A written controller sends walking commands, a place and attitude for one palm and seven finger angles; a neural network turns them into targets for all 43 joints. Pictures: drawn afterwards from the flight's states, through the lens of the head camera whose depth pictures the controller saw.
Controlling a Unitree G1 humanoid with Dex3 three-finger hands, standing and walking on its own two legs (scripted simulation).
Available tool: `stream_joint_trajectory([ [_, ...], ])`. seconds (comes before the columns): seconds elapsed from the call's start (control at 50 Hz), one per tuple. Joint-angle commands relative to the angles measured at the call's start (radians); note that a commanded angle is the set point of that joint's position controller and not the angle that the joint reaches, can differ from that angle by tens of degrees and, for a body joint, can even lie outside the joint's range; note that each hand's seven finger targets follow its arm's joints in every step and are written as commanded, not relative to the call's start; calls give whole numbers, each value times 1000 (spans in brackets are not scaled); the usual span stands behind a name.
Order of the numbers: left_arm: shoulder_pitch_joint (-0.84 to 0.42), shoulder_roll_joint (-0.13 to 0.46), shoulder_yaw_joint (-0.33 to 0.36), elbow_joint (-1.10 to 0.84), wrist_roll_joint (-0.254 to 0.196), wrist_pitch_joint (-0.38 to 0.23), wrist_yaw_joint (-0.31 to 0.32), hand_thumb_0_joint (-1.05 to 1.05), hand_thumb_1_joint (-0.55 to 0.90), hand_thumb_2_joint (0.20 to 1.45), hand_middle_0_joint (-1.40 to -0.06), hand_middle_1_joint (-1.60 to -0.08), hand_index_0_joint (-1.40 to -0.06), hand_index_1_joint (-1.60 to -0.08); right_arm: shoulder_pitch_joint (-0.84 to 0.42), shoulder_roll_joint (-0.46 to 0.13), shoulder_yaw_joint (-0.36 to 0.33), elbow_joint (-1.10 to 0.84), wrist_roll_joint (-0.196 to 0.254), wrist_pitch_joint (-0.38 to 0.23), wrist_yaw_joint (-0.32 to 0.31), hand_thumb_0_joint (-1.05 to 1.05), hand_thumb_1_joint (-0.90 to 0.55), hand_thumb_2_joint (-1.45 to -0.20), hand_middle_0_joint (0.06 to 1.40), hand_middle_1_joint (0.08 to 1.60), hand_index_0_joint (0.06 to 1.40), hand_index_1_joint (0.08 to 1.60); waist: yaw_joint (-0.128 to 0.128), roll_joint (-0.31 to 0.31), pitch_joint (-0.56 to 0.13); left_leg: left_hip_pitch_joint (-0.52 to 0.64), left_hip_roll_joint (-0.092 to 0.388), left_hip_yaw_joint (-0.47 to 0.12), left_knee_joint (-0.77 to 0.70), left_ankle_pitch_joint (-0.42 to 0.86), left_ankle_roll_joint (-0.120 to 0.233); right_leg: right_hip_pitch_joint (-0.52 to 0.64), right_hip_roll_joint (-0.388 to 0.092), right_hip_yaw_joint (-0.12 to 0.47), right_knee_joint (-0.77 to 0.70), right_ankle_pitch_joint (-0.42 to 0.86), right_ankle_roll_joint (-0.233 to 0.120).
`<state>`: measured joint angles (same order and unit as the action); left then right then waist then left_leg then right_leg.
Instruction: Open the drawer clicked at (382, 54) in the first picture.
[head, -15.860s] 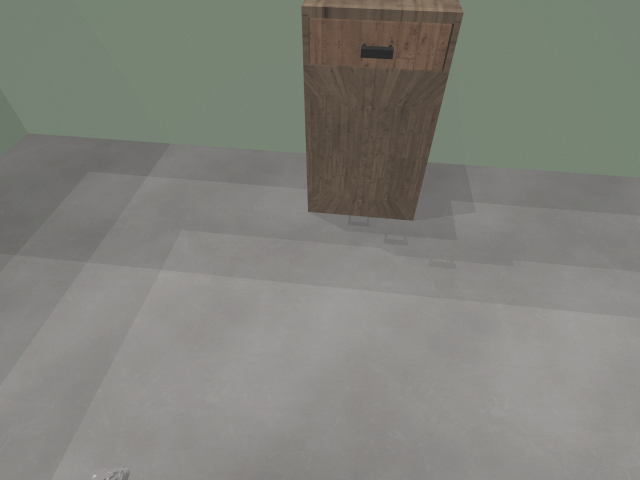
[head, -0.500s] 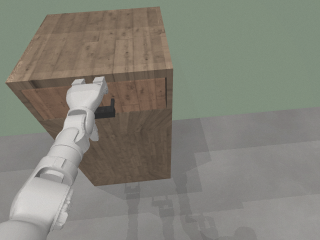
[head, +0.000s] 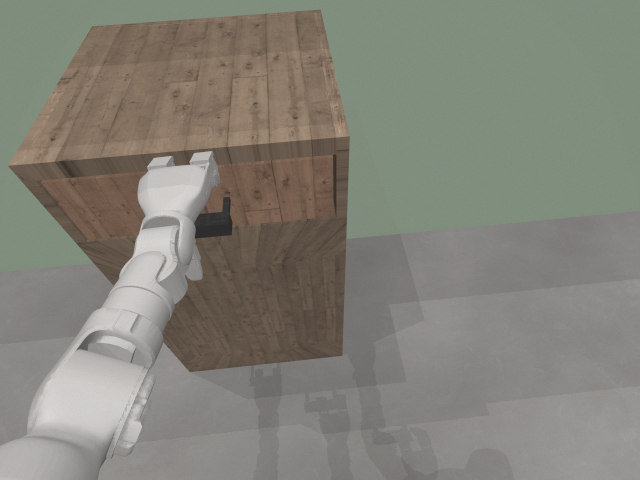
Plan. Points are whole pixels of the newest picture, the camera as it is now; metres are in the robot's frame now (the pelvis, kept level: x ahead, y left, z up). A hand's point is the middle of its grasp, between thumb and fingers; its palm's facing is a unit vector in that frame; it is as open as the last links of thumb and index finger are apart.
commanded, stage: re-aim the fingers above the handle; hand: left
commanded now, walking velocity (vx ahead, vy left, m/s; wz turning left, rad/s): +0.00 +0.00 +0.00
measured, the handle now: (199, 215) +0.51 +0.20 +0.00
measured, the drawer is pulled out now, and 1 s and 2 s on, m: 0.00 0.00 0.00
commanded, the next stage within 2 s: lower the fingers behind the handle in 0.68 s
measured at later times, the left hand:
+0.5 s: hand (199, 209) +0.47 +0.17 +0.06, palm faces -0.02 -0.02 -1.00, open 13.8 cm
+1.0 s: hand (189, 225) +0.46 +0.19 +0.05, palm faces -0.06 -0.03 -1.00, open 13.8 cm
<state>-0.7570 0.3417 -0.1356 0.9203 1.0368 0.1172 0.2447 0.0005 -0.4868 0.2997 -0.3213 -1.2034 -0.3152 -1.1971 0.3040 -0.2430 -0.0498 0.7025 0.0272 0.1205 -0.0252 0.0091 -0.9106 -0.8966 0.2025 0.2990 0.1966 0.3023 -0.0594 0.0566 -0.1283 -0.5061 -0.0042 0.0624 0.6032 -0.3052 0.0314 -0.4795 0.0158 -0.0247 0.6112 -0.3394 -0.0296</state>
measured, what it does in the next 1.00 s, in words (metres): stands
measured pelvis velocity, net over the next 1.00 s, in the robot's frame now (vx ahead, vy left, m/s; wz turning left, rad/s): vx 0.01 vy -0.01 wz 0.01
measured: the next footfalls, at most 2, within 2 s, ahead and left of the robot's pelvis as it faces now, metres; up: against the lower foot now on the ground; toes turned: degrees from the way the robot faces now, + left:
none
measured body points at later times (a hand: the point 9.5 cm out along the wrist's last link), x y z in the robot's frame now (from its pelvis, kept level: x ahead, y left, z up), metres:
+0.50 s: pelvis +0.01 -0.01 +0.00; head +0.06 -0.03 +0.45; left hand +0.47 +0.17 +0.12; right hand +0.06 -0.27 -0.14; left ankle -0.01 +0.10 -0.73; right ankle -0.03 -0.10 -0.73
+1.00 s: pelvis +0.01 -0.01 +0.00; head +0.06 -0.02 +0.44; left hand +0.45 +0.19 +0.10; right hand +0.07 -0.28 -0.14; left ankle -0.01 +0.10 -0.73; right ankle -0.03 -0.10 -0.73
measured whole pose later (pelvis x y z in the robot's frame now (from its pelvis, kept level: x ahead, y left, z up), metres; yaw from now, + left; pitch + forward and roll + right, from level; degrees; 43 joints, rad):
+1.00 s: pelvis +0.01 -0.01 +0.00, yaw +1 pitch +13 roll +0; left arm -0.75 0.37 -0.13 0.94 1.03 0.08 0.24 0.00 -0.49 0.30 -0.32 -1.20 -0.31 -1.20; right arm 0.29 -0.25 -0.05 0.70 0.03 0.11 -0.03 0.01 -0.91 -0.90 0.20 0.30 0.20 0.30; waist -0.07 0.05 -0.13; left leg -0.53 0.00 0.05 0.62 -0.32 0.02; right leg -0.50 0.02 -0.04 0.62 -0.35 -0.04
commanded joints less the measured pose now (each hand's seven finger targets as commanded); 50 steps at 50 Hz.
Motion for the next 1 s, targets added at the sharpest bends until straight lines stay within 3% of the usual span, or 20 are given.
stream_joint_trajectory([
  [0.0,-479,190,44,-218,4,-12,46,0,-500,300,-300,-1200,-300,-1200,28,-140,-50,-87,-4,-27,-6,0,-900,-900,200,300,200,300,-13,-49,-337,255,-11,-33,-13,415,17,101,29,13,-50,404,-9],
  [0.08,-503,181,30,-189,0,0,47,0,-500,300,-300,-1200,-300,-1200,32,-142,-46,-78,-2,-27,-8,0,-900,-900,200,300,200,300,-24,-58,-317,235,-15,-32,-18,378,19,95,28,13,-56,383,-8],
  [0.1,-513,209,50,-197,3,0,49,0,-500,300,-300,-1200,-300,-1200,33,-145,-46,-78,-2,-27,-9,0,-900,-900,200,300,200,300,-20,-60,-332,233,-15,-34,-17,377,18,104,27,16,-51,385,-8],
  [0.14,-532,194,37,-206,2,-1,50,0,-500,300,-300,-1200,-300,-1200,32,-142,-47,-80,-4,-27,-10,0,-900,-900,200,300,200,300,-23,-37,-356,246,-15,-33,-14,385,18,104,26,17,-49,387,-8],
  [0.22,-528,215,54,-156,5,9,48,0,-500,300,-300,-1200,-300,-1200,36,-147,-43,-77,-3,-25,-14,0,-900,-900,200,300,200,300,-24,-68,-339,215,-17,-31,-16,369,17,116,25,16,-52,384,-7],
  [0.24,-543,197,33,-166,3,9,47,0,-500,300,-300,-1200,-300,-1200,37,-145,-42,-79,-2,-27,-14,0,-900,-900,200,300,200,300,-30,-46,-352,226,-17,-28,-13,375,19,108,25,20,-48,395,-6],
  [0.28,-498,237,71,-147,7,12,46,0,-500,300,-300,-1200,-300,-1200,36,-146,-41,-83,-4,-25,-15,0,-900,-900,200,300,200,300,-12,-53,-365,214,-19,-22,-10,393,19,138,24,22,-43,429,-5],
  [0.34,-495,226,64,-153,2,8,39,0,-500,300,-300,-1200,-300,-1200,42,-145,-42,-87,-4,-24,-15,0,-900,-900,200,300,200,300,-16,-62,-374,210,-18,-18,-4,410,21,149,23,22,-41,460,-3],
  [0.36,-474,233,69,-124,6,13,36,0,-500,300,-300,-1200,-300,-1200,40,-147,-41,-85,-2,-22,-16,0,-900,-900,200,300,200,300,-19,-80,-344,195,-18,-18,-7,391,20,141,23,21,-45,449,-2],
  [0.44,-496,216,50,-160,5,7,32,0,-500,300,-300,-1200,-300,-1200,45,-145,-43,-92,0,-23,-15,0,-900,-900,200,300,200,300,-20,-66,-370,204,-20,-16,-5,404,22,149,22,25,-44,462,-1],
  [0.46,-479,211,48,-137,7,11,30,0,-500,300,-300,-1200,-300,-1200,45,-144,-43,-87,0,-22,-15,0,-900,-900,200,300,200,300,-23,-69,-347,199,-19,-15,-4,398,22,137,23,22,-46,458,-2],
  [0.56,-460,277,99,-151,4,4,28,0,-500,300,-300,-1200,-300,-1200,42,-147,-41,-88,-1,-19,-20,0,-900,-900,200,300,200,300,-10,-74,-357,181,-22,-8,-7,392,24,179,17,32,-47,491,2],
  [0.62,-464,270,92,-192,0,-14,20,0,-500,300,-300,-1200,-300,-1200,37,-147,-43,-92,-2,-20,-22,0,-900,-900,200,300,200,300,-15,-87,-375,186,-25,-7,-4,410,25,204,14,36,-49,526,4],
  [0.68,-434,241,75,-228,-2,-33,19,0,-500,300,-300,-1200,-300,-1200,36,-142,-48,-99,-2,-23,-18,0,-900,-900,200,300,200,300,-8,-46,-374,210,-26,-7,0,431,25,185,18,32,-45,536,2],
  [0.7,-421,261,93,-219,-2,-35,21,0,-500,300,-300,-1200,-300,-1200,36,-143,-48,-96,0,-23,-18,0,-900,-900,200,300,200,300,-6,-58,-356,200,-25,-9,-3,421,24,182,19,29,-46,524,1],
  [0.74,-455,247,72,-233,-5,-39,22,0,-500,300,-300,-1200,-300,-1200,36,-145,-48,-91,2,-24,-17,0,-900,-900,200,300,200,300,-21,-62,-353,207,-25,-12,-3,415,25,169,18,31,-50,513,4],
  [0.76,-439,260,88,-232,-2,-40,24,0,-500,300,-300,-1200,-300,-1200,36,-144,-51,-90,2,-25,-17,0,-900,-900,200,300,200,300,-12,-50,-354,214,-24,-14,-3,415,24,161,21,29,-49,496,0],
  [0.82,-453,204,41,-195,-3,-35,25,0,-500,300,-300,-1200,-300,-1200,39,-144,-50,-79,2,-25,-14,0,-900,-900,200,300,200,300,-36,-64,-316,211,-23,-18,0,387,22,121,21,27,-58,450,-1],
  [0.86,-435,236,67,-171,-5,-33,29,0,-500,300,-300,-1200,-300,-1200,39,-148,-48,-79,2,-26,-17,0,-900,-900,200,300,200,300,-29,-74,-316,194,-26,-17,-1,353,24,120,20,29,-57,429,2],
  [0.98,-482,245,74,-171,6,-59,50,0,-500,300,-300,-1200,-300,-1200,56,-148,-48,-75,-5,-31,-17,0,-900,-900,200,300,200,300,-35,-48,-343,183,-23,-23,21,363,21,91,21,28,-32,424,-1],
])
